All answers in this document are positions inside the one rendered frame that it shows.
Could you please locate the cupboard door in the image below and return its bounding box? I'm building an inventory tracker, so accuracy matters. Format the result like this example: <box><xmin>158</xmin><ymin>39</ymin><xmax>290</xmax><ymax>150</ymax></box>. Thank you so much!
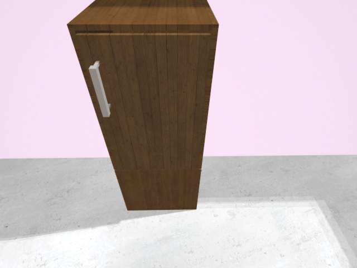
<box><xmin>75</xmin><ymin>33</ymin><xmax>211</xmax><ymax>170</ymax></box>

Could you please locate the handle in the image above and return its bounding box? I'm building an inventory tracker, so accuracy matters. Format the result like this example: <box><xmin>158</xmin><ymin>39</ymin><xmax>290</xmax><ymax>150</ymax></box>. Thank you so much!
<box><xmin>89</xmin><ymin>61</ymin><xmax>111</xmax><ymax>117</ymax></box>

